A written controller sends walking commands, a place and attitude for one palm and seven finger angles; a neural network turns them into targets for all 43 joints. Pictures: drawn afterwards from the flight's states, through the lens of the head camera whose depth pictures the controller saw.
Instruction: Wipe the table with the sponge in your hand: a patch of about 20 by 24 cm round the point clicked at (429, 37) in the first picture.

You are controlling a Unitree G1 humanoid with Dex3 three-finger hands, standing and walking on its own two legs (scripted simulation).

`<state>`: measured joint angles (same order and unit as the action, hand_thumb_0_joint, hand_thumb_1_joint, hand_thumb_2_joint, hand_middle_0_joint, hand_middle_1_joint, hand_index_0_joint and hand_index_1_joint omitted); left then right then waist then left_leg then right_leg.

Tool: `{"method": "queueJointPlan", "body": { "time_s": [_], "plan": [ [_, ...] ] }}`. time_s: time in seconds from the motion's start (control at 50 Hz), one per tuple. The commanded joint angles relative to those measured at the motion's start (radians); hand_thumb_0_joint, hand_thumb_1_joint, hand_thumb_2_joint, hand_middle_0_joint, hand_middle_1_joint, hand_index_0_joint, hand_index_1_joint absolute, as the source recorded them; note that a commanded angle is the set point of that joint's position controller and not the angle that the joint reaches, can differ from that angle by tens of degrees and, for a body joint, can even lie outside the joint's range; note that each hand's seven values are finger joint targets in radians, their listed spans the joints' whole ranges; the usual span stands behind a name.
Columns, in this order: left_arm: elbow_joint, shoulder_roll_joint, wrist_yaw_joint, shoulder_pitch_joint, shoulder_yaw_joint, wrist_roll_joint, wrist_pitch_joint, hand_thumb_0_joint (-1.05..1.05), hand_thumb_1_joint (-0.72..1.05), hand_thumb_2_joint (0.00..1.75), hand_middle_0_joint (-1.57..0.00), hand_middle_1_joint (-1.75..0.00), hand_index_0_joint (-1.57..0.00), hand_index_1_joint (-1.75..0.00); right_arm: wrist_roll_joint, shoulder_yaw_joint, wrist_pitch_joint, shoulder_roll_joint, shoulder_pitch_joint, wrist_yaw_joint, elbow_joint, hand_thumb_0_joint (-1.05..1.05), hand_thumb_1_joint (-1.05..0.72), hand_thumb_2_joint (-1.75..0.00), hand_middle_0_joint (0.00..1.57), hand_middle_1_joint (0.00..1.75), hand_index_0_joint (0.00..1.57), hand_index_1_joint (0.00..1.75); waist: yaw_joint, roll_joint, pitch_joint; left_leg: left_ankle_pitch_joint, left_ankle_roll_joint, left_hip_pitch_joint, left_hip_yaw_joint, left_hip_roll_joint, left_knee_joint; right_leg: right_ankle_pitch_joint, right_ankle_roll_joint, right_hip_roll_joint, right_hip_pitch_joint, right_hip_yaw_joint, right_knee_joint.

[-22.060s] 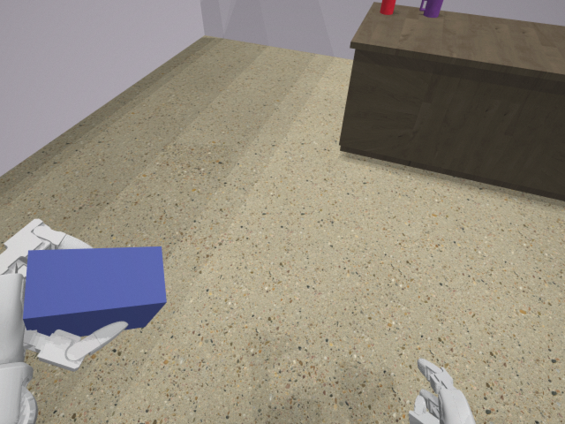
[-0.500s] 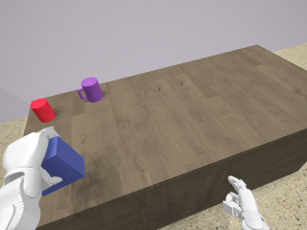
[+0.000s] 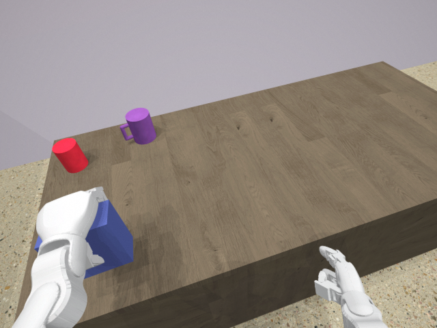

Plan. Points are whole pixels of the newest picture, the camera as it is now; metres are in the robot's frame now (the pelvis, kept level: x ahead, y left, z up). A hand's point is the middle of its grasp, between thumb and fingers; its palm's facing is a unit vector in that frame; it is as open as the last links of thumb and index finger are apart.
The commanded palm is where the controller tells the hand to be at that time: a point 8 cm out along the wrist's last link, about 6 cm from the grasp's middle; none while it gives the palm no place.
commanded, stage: turn the palm down, sponge in hand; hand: left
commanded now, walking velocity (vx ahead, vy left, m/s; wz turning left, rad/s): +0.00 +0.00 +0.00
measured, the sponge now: (94, 247) +0.22 +0.29 +0.03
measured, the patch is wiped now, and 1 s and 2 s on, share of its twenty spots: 0.00 0.00 0.00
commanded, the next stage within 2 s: move the sponge above the wiping area in 0.24 s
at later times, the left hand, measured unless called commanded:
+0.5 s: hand (96, 231) +0.23 +0.27 +0.07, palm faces -0.03 -0.11 -0.99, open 10.3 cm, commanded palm +0.20 +0.27 +0.15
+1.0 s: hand (108, 222) +0.26 +0.26 +0.07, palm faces +0.02 -0.08 -1.00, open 10.3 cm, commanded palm +0.22 +0.27 +0.13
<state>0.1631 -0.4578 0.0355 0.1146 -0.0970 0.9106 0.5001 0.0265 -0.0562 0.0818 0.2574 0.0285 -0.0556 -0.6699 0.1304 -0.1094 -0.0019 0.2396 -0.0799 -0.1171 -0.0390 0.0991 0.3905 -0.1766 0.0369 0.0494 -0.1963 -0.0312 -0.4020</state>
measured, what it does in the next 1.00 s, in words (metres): stands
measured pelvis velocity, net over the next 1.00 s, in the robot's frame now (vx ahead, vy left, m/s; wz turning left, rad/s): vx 0.00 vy -0.02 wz -0.02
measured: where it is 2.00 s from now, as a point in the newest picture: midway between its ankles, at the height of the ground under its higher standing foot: outside the picture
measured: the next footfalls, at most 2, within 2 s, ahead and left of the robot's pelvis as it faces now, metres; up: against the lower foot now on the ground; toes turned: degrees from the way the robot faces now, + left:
none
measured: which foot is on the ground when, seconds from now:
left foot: down 0.00-1.00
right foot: down 0.00-1.00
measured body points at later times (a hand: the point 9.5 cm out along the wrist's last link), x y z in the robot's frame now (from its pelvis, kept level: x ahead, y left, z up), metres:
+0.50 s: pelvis +0.00 -0.01 +0.00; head +0.00 -0.05 +0.45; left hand +0.23 +0.27 +0.13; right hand +0.26 -0.20 -0.08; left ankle -0.02 +0.07 -0.74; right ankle +0.03 -0.10 -0.74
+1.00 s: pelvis +0.00 -0.02 +0.00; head -0.01 -0.05 +0.45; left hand +0.25 +0.26 +0.12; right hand +0.23 -0.23 -0.09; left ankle -0.02 +0.07 -0.74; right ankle +0.03 -0.10 -0.74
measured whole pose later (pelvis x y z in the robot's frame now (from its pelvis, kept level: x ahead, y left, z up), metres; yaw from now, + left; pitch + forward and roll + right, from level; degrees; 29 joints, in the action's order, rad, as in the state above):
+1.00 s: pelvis +0.00 -0.02 +0.00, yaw -1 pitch -1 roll +0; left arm -0.02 -0.44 -0.09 0.04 -0.09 0.94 0.35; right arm 0.03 -0.04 0.06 0.24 -0.02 -0.07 -0.72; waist 0.12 -0.08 -0.02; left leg 0.24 -0.05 -0.12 -0.03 0.07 0.38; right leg -0.17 0.06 0.08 -0.21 -0.05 -0.40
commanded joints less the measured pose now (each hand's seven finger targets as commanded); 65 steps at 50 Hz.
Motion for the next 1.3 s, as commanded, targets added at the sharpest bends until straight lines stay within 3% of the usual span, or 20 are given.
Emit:
{"method": "queueJointPlan", "body": {
  "time_s": [0.0,0.02,0.04,0.12,0.14,0.28,0.38,0.42,0.52,0.56,0.58,0.68,0.8,0.82,0.84,0.92,1.1,1.18,1.22,1.28],
  "plan": [
    [0.277,-0.297,-0.073,-0.251,0.211,0.073,-0.111,0.00,0.10,1.30,-1.20,-1.60,-1.20,-1.60,-0.016,0.030,-0.063,0.085,0.194,-0.011,0.172,0.00,-0.90,-0.90,0.20,0.30,0.20,0.30,0.014,0.040,-0.280,-0.387,0.059,0.003,-0.133,-0.081,-0.054,0.180,0.064,-0.022,0.216,-0.119,0.006],
    [0.310,-0.356,-0.096,-0.253,0.278,0.080,-0.124,0.00,0.10,1.30,-1.20,-1.60,-1.20,-1.60,-0.020,0.028,-0.068,0.091,0.212,-0.012,0.169,0.00,-0.90,-0.90,0.20,0.30,0.20,0.30,0.026,0.021,-0.278,-0.368,0.051,-0.010,-0.139,-0.081,-0.050,0.198,0.076,-0.006,0.234,-0.163,0.002],
    [0.290,-0.284,-0.107,-0.251,0.227,0.083,-0.129,0.00,0.10,1.30,-1.20,-1.60,-1.20,-1.60,-0.022,0.026,-0.072,0.077,0.201,-0.009,0.167,0.00,-0.90,-0.90,0.20,0.30,0.20,0.30,0.021,0.014,-0.285,-0.414,0.057,-0.005,-0.131,-0.077,-0.045,0.226,0.074,-0.016,0.233,-0.133,-0.001],
    [0.237,-0.285,-0.152,-0.243,0.257,0.056,-0.097,0.00,0.10,1.30,-1.20,-1.60,-1.20,-1.60,-0.008,0.037,-0.071,0.090,0.219,0.001,0.141,0.00,-0.90,-0.90,0.20,0.30,0.20,0.30,0.020,-0.001,-0.209,-0.398,0.076,-0.003,-0.135,-0.079,-0.049,0.210,0.087,-0.010,0.174,-0.169,0.032],
    [0.214,-0.204,-0.148,-0.227,0.185,0.038,-0.073,0.00,0.10,1.30,-1.20,-1.60,-1.20,-1.60,-0.005,0.037,-0.069,0.083,0.209,0.006,0.145,0.00,-0.90,-0.90,0.20,0.30,0.20,0.30,0.002,-0.012,-0.200,-0.405,0.080,-0.011,-0.115,-0.078,-0.048,0.216,0.078,-0.021,0.173,-0.128,0.035],
    [0.180,-0.191,-0.063,-0.221,0.105,0.028,0.022,0.00,0.10,1.30,-1.20,-1.60,-1.20,-1.60,0.013,0.034,-0.044,0.099,0.235,0.005,0.161,0.00,-0.90,-0.90,0.20,0.30,0.20,0.30,-0.015,0.057,-0.217,-0.356,0.069,-0.016,-0.105,-0.063,-0.064,0.205,0.064,-0.032,0.199,-0.111,0.037],
    [0.166,-0.257,-0.051,-0.271,0.162,0.055,-0.045,0.00,0.10,1.30,-1.20,-1.60,-1.20,-1.60,0.000,0.022,-0.042,0.094,0.215,-0.012,0.166,0.00,-0.90,-0.90,0.20,0.30,0.20,0.30,-0.011,0.126,-0.223,-0.286,0.046,-0.028,-0.098,-0.057,-0.061,0.166,0.057,-0.031,0.200,-0.129,0.039],
    [0.190,-0.342,-0.083,-0.261,0.261,0.059,-0.085,0.00,0.10,1.30,-1.20,-1.60,-1.20,-1.60,-0.003,0.026,-0.047,0.097,0.218,-0.017,0.158,0.00,-0.90,-0.90,0.20,0.30,0.20,0.30,0.008,0.091,-0.227,-0.259,0.040,-0.031,-0.102,-0.057,-0.056,0.152,0.069,-0.020,0.209,-0.179,0.039],
    [0.148,-0.324,-0.139,-0.301,0.268,0.054,-0.123,0.00,0.10,1.30,-1.20,-1.60,-1.20,-1.60,-0.001,0.033,-0.065,0.091,0.204,-0.022,0.140,0.00,-0.90,-0.90,0.20,0.30,0.20,0.30,0.005,-0.002,-0.188,-0.241,0.050,-0.027,-0.110,-0.054,-0.062,0.108,0.080,-0.018,0.168,-0.185,0.062],
    [0.097,-0.242,-0.140,-0.332,0.186,0.043,-0.109,0.00,0.10,1.30,-1.20,-1.60,-1.20,-1.60,0.007,0.036,-0.070,0.087,0.198,-0.025,0.137,0.00,-0.90,-0.90,0.20,0.30,0.20,0.30,-0.017,-0.023,-0.160,-0.213,0.056,-0.033,-0.095,-0.053,-0.067,0.076,0.071,-0.028,0.142,-0.150,0.073],
    [0.069,-0.279,-0.141,-0.347,0.213,0.048,-0.102,0.00,0.10,1.30,-1.20,-1.60,-1.20,-1.60,0.008,0.039,-0.070,0.099,0.194,-0.026,0.122,0.00,-0.90,-0.90,0.20,0.30,0.20,0.30,-0.016,-0.027,-0.173,-0.219,0.062,-0.033,-0.099,-0.050,-0.067,0.082,0.074,-0.025,0.142,-0.154,0.074],
    [0.049,-0.188,-0.105,-0.333,0.111,0.027,-0.088,0.00,0.10,1.30,-1.20,-1.60,-1.20,-1.60,0.013,0.046,-0.080,0.099,0.189,-0.029,0.139,0.00,-0.90,-0.90,0.20,0.30,0.20,0.30,-0.031,0.044,-0.214,-0.233,0.057,-0.025,-0.094,-0.048,-0.060,0.104,0.062,-0.032,0.151,-0.130,0.067],
    [0.018,-0.214,-0.108,-0.358,0.139,0.049,-0.141,0.00,0.10,1.30,-1.20,-1.60,-1.20,-1.60,0.005,0.051,-0.080,0.097,0.165,-0.029,0.136,0.00,-0.90,-0.90,0.20,0.30,0.20,0.30,-0.018,0.119,-0.236,-0.225,0.056,-0.047,-0.098,-0.051,-0.061,0.104,0.057,-0.032,0.160,-0.130,0.052],
    [0.055,-0.276,-0.126,-0.357,0.203,0.054,-0.152,0.00,0.10,1.30,-1.20,-1.60,-1.20,-1.60,0.004,0.051,-0.085,0.100,0.177,-0.029,0.137,0.00,-0.90,-0.90,0.20,0.30,0.20,0.30,-0.003,0.084,-0.250,-0.221,0.050,-0.042,-0.099,-0.050,-0.057,0.106,0.067,-0.024,0.173,-0.163,0.045],
    [0.038,-0.233,-0.135,-0.337,0.173,0.061,-0.151,0.00,0.10,1.30,-1.20,-1.60,-1.20,-1.60,0.000,0.047,-0.085,0.090,0.175,-0.028,0.143,0.00,-0.90,-0.90,0.20,0.30,0.20,0.30,0.005,0.071,-0.271,-0.235,0.052,-0.047,-0.096,-0.047,-0.059,0.125,0.064,-0.031,0.200,-0.133,0.037],
    [0.043,-0.307,-0.196,-0.323,0.261,0.072,-0.144,0.00,0.10,1.30,-1.20,-1.60,-1.20,-1.60,0.000,0.051,-0.081,0.098,0.183,-0.023,0.128,0.00,-0.90,-0.90,0.20,0.30,0.20,0.30,0.025,0.021,-0.251,-0.248,0.060,-0.059,-0.099,-0.046,-0.063,0.147,0.077,-0.025,0.202,-0.177,0.034],
    [-0.042,-0.142,-0.145,-0.337,0.069,0.031,-0.025,0.00,0.10,1.30,-1.20,-1.60,-1.20,-1.60,0.026,0.050,-0.065,0.103,0.198,-0.023,0.137,0.00,-0.90,-0.90,0.20,0.30,0.20,0.30,-0.032,0.088,-0.204,-0.212,0.053,-0.056,-0.081,-0.043,-0.054,0.120,0.057,-0.034,0.147,-0.141,0.057],
    [-0.033,-0.143,-0.114,-0.406,0.049,0.049,-0.077,0.00,0.10,1.30,-1.20,-1.60,-1.20,-1.60,0.018,0.048,-0.071,0.100,0.176,-0.031,0.137,0.00,-0.90,-0.90,0.20,0.30,0.20,0.30,-0.043,0.105,-0.229,-0.212,0.040,-0.041,-0.082,-0.042,-0.040,0.122,0.055,-0.031,0.137,-0.136,0.055],
    [0.002,-0.226,-0.130,-0.450,0.120,0.064,-0.122,0.00,0.10,1.30,-1.20,-1.60,-1.20,-1.60,0.011,0.048,-0.077,0.101,0.173,-0.037,0.133,0.00,-0.90,-0.90,0.20,0.30,0.20,0.30,-0.030,0.076,-0.254,-0.203,0.038,-0.030,-0.088,-0.043,-0.037,0.114,0.063,-0.023,0.143,-0.164,0.051],
    [-0.025,-0.216,-0.169,-0.433,0.137,0.092,-0.178,0.00,0.10,1.30,-1.20,-1.60,-1.20,-1.60,-0.001,0.051,-0.085,0.087,0.156,-0.039,0.122,0.00,-0.90,-0.90,0.20,0.30,0.20,0.30,-0.013,0.057,-0.278,-0.243,0.047,-0.033,-0.086,-0.041,-0.035,0.161,0.065,-0.027,0.166,-0.152,0.039]
  ]
}}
